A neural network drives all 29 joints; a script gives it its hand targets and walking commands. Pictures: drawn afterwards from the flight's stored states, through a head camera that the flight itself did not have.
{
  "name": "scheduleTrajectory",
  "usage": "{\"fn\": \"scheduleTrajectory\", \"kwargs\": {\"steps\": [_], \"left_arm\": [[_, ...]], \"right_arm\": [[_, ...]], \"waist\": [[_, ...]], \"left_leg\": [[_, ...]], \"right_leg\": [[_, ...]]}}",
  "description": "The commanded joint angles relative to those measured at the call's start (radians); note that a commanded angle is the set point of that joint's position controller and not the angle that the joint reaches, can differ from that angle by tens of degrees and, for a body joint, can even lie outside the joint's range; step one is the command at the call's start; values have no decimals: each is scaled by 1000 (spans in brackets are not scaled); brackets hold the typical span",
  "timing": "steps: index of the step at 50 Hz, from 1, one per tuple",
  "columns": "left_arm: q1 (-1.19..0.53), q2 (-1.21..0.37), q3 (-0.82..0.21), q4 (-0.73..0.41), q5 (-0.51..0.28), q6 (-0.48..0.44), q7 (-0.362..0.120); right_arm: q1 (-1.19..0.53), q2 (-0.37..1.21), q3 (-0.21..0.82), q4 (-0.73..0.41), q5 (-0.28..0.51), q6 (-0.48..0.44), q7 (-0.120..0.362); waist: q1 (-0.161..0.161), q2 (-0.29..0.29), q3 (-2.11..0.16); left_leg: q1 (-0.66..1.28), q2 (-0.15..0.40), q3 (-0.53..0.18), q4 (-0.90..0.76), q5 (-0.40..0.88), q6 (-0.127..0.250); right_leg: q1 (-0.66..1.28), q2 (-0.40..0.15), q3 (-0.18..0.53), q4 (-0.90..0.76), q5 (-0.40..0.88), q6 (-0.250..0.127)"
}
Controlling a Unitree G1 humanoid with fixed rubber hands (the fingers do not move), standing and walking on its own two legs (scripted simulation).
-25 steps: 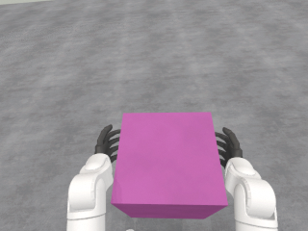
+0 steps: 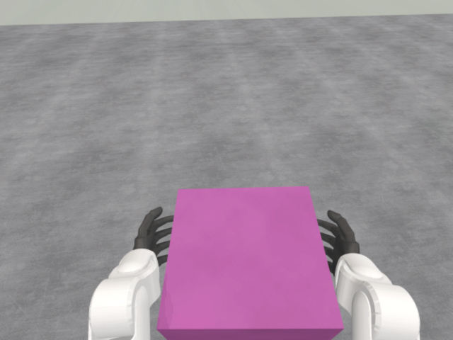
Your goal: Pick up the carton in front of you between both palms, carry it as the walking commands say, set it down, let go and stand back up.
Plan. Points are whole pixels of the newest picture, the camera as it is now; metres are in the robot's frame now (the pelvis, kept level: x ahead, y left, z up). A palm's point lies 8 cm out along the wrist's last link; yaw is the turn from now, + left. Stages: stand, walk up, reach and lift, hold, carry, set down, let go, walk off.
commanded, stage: carry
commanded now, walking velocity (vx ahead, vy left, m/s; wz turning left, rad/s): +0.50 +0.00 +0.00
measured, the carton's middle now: (244, 279) +0.23 +0.00 +0.02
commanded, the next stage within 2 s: none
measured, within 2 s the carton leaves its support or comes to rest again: neither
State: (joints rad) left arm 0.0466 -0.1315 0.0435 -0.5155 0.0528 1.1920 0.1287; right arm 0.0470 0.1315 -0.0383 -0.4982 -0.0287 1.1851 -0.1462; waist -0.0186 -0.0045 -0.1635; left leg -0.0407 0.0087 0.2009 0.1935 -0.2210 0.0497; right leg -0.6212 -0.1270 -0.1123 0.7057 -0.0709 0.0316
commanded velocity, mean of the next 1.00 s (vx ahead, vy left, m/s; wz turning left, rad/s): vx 0.50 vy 0.00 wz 0.00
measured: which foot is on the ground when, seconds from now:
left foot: down 0.00-0.22, up 0.24-0.68, down 0.70-1.00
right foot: up 0.00-0.16, down 0.18-0.72, up 0.74-1.00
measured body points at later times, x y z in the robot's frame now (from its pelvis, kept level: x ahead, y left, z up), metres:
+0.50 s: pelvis +0.33 -0.04 +0.00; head +0.33 -0.06 +0.45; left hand +0.56 +0.12 +0.08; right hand +0.58 -0.18 +0.07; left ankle +0.41 +0.13 -0.69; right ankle +0.29 -0.12 -0.75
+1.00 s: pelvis +0.66 +0.03 +0.00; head +0.66 +0.05 +0.45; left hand +0.91 +0.17 +0.08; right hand +0.90 -0.13 +0.09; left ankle +0.62 +0.10 -0.75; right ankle +0.73 -0.13 -0.69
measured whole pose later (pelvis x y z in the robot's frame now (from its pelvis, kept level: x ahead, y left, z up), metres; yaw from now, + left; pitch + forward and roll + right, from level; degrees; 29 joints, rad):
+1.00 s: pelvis +0.66 +0.03 +0.00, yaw +0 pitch +4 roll -2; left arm 0.05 -0.13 0.02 -0.57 0.05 1.18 0.12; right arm 0.07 0.13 -0.04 -0.56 -0.03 1.16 -0.14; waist -0.02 0.00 -0.10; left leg -0.13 0.03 0.21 0.23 -0.19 0.05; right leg -0.59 -0.12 -0.10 0.84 -0.15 0.01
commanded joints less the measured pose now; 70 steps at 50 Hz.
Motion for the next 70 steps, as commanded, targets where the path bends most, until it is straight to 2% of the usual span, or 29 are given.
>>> {"fn": "scheduleTrajectory", "kwargs": {"steps": [1, 6, 8, 9, 10, 11, 12, 14, 15, 17, 22, 30, 33, 35, 36, 37, 38, 41, 43, 47, 52, 57, 59, 61, 62, 63, 64, 67, 70], "left_arm": [[-381, -734, -629, -76, -249, -4, -85], [-394, -685, -618, -89, -263, 10, -78], [-366, -686, -608, -78, -262, 11, -79], [-349, -690, -601, -67, -260, 10, -80], [-326, -694, -590, -65, -256, 8, -82], [-343, -703, -588, -55, -255, 1, -88], [-309, -751, -598, -46, -268, -4, -98], [-338, -835, -627, -70, -281, -26, -122], [-360, -868, -637, -74, -281, -39, -133], [-369, -897, -656, -78, -285, -61, -150], [-319, -829, -663, -90, -283, -77, -163], [-293, -670, -611, -132, -261, -25, -109], [-311, -620, -598, -139, -255, 2, -83], [-329, -597, -600, -149, -258, 17, -70], [-343, -595, -602, -167, -264, 25, -65], [-348, -604, -617, -179, -275, 31, -67], [-364, -647, -634, -168, -285, 27, -74], [-393, -799, -656, -137, -283, 1, -107], [-381, -842, -663, -116, -269, -16, -116], [-347, -835, -661, -107, -239, -34, -108], [-341, -752, -650, -129, -240, -13, -86], [-354, -680, -634, -133, -254, 17, -78], [-351, -674, -625, -127, -260, 22, -80], [-325, -680, -609, -103, -259, 19, -84], [-309, -680, -598, -99, -254, 17, -85], [-330, -693, -599, -90, -257, 9, -92], [-304, -740, -610, -83, -273, 3, -102], [-353, -867, -650, -102, -284, -36, -137], [-343, -894, -673, -98, -286, -68, -160]], "right_arm": [[-381, 695, 593, -94, 250, -3, 124], [-385, 659, 578, -99, 235, 7, 101], [-387, 661, 587, -114, 238, 11, 100], [-377, 662, 595, -119, 239, 13, 100], [-389, 664, 604, -133, 245, 15, 102], [-385, 688, 622, -161, 249, 16, 107], [-400, 711, 638, -155, 262, 11, 116], [-398, 812, 657, -128, 264, -10, 138], [-400, 852, 666, -111, 259, -24, 147], [-378, 890, 671, -90, 239, -50, 156], [-320, 855, 664, -97, 192, -71, 139], [-333, 693, 639, -165, 228, -13, 104], [-341, 629, 608, -162, 236, 12, 89], [-315, 605, 581, -139, 233, 20, 82], [-319, 588, 568, -135, 228, 20, 80], [-313, 612, 573, -122, 243, 16, 82], [-320, 650, 579, -148, 255, 15, 91], [-400, 793, 625, -172, 278, -9, 128], [-411, 826, 645, -168, 285, -22, 147], [-389, 791, 654, -168, 290, -30, 164], [-353, 698, 622, -165, 273, -11, 142], [-336, 640, 585, -144, 239, 13, 112], [-350, 642, 590, -151, 238, 18, 107], [-353, 648, 603, -158, 241, 22, 106], [-368, 651, 613, -170, 245, 23, 107], [-366, 675, 630, -193, 249, 23, 111], [-380, 703, 644, -182, 263, 17, 119], [-387, 850, 674, -140, 259, -22, 150], [-341, 892, 677, -105, 226, -61, 158]], "waist": [[3, 123, 31], [2, 154, 68], [21, 171, -21], [35, 120, -102], [53, -1, -194], [49, -283, -285], [38, -272, -246], [39, -87, -235], [37, -32, -208], [29, -79, -195], [30, -133, -92], [37, -142, 53], [31, -150, 32], [-4, -58, -90], [-14, 145, -180], [-10, 370, -236], [-5, 276, -206], [6, 72, -172], [11, 108, -166], [7, 127, -99], [4, 129, -5], [0, 158, 79], [9, 177, 42], [38, 107, -85], [55, -40, -160], [50, -317, -235], [41, -274, -211], [38, -37, -189], [31, -98, -172]], "left_leg": [[76, 234, -121, -86, 201, 74], [135, 237, -65, 3, 480, 54], [127, 213, 0, 208, 743, 18], [40, 169, 44, 410, 720, -15], [-147, 137, 33, 654, 456, -44], [-477, -2, -28, 980, 46, -91], [-596, -18, -156, 1121, -226, -70], [-620, 83, -212, 1136, -160, -26], [-600, 113, -212, 1059, -110, -26], [-536, 119, -183, 936, -43, -36], [-599, 120, -103, 663, 70, -77], [-562, 85, -21, 341, 218, -48], [-411, 50, 28, 290, 177, -20], [-37, 5, 59, 256, 70, -19], [185, 260, -333, 182, -80, 65], [303, 418, -716, 21, -54, 170], [272, 426, -659, 23, 92, 176], [70, 350, -383, 32, 204, 91], [18, 310, -288, -17, 111, 60], [40, 285, -205, -86, 66, 77], [101, 249, -124, -77, 223, 77], [128, 244, -65, -43, 389, 58], [140, 239, -25, 68, 587, 33], [15, 167, 51, 408, 640, -17], [-166, 122, 48, 668, 403, -48], [-500, -19, -26, 977, -65, -93], [-581, 1, -166, 1116, -233, -67], [-579, 117, -210, 1033, -111, -23], [-529, 113, -162, 864, -27, -38]], "right_leg": [[-69, 19, -45, -73, 60, -2], [36, 58, -91, -199, 49, -57], [268, 137, -169, -245, 8, -68], [483, 160, -181, -273, -31, -70], [700, -15, 73, -321, -189, -98], [935, -281, 565, -412, -264, -255], [903, -296, 633, -485, -38, -268], [811, -245, 388, -417, 203, -213], [736, -224, 309, -434, 197, -181], [645, -186, 206, -489, 85, -138], [616, -151, 98, -588, -14, -163], [666, -126, -8, -568, 147, -141], [682, -122, -53, -436, 338, -108], [541, -41, -131, -86, 352, -57], [294, 33, -116, 215, 121, -3], [59, 156, -46, 466, -351, 10], [-12, 102, 77, 604, -404, -16], [23, -12, 121, 494, -248, -56], [64, -3, 77, 398, -178, -52], [-4, 2, 23, 187, -91, -20], [-48, 23, -39, -47, 15, -6], [21, 53, -89, -194, 50, -46], [155, 85, -121, -218, 24, -65], [513, 148, -169, -262, -59, -69], [693, -49, 122, -345, -215, -101], [924, -294, 587, -450, -256, -252], [883, -300, 614, -500, -30, -263], [738, -227, 300, -443, 224, -184], [667, -180, 174, -512, 109, -147]]}}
